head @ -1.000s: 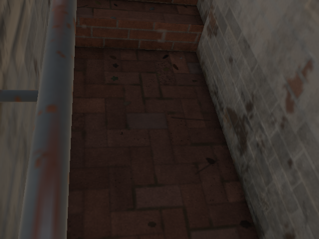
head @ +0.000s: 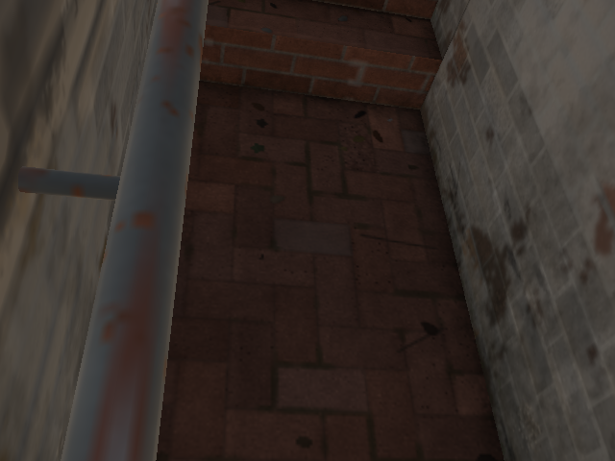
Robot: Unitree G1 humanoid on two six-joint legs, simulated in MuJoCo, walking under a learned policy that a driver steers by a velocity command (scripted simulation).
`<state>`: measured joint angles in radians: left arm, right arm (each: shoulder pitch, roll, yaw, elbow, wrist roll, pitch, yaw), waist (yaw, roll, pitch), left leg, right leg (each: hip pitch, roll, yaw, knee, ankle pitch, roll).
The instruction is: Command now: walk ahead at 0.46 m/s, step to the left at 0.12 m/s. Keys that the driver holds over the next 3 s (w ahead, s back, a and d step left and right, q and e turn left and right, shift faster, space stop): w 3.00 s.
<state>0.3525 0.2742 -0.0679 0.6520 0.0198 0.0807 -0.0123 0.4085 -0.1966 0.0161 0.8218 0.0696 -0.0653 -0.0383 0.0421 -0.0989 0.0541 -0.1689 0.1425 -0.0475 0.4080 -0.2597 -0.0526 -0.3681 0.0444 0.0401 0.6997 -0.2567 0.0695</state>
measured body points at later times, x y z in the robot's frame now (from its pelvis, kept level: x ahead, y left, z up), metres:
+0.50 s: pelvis -0.01 +0.00 +0.00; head +0.03 +0.09 +0.44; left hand +0.06 +0.22 -0.17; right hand +0.00 -0.27 -0.08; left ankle -0.03 +0.14 -0.75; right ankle +0.00 -0.21 -0.70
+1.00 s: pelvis -0.01 +0.00 +0.00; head +0.02 +0.09 +0.44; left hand +0.06 +0.22 -0.17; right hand +0.00 -0.27 -0.08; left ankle -0.03 +0.14 -0.75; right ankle +0.01 -0.20 -0.69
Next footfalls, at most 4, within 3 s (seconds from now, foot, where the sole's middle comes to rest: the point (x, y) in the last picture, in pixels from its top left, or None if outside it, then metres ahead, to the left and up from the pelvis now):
none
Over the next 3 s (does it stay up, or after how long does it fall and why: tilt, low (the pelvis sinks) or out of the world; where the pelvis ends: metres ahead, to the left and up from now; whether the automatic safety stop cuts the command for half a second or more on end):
stays up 0.00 0.00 0.00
